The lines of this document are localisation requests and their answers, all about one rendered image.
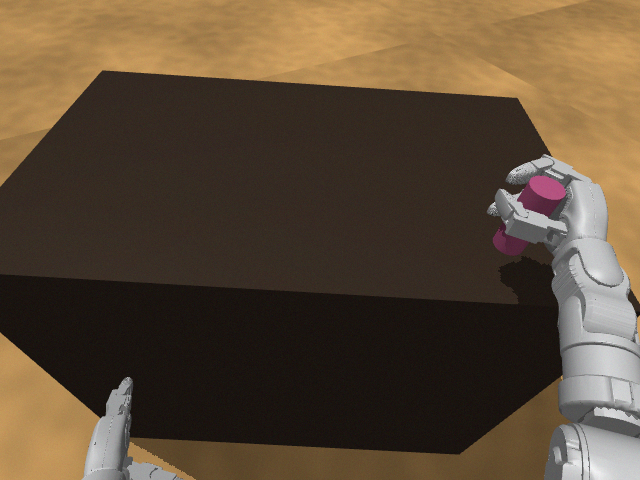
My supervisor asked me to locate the right robot hand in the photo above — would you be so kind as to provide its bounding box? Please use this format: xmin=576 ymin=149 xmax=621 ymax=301
xmin=487 ymin=154 xmax=608 ymax=258

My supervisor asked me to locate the can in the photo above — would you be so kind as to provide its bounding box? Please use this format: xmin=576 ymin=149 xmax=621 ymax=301
xmin=493 ymin=175 xmax=566 ymax=256

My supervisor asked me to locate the left robot hand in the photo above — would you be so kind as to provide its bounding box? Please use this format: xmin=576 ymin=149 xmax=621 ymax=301
xmin=83 ymin=377 xmax=184 ymax=480

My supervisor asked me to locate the right robot arm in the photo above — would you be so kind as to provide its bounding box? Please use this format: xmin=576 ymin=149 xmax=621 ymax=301
xmin=544 ymin=238 xmax=640 ymax=480

